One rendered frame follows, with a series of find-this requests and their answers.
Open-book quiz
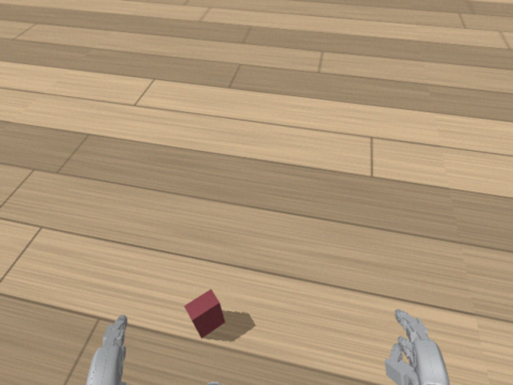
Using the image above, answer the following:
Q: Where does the carton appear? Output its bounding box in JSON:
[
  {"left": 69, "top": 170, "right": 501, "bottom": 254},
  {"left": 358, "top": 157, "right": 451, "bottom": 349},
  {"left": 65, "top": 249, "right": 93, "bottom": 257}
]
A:
[{"left": 184, "top": 289, "right": 225, "bottom": 338}]

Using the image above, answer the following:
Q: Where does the right robot hand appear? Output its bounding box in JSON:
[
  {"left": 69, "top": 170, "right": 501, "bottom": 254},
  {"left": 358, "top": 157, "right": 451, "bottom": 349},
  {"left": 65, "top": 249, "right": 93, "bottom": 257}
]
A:
[{"left": 385, "top": 310, "right": 450, "bottom": 385}]

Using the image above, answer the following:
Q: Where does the left robot hand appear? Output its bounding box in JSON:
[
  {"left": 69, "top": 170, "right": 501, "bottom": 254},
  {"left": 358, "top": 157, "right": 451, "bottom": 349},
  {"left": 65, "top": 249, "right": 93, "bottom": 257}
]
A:
[{"left": 86, "top": 315, "right": 127, "bottom": 385}]

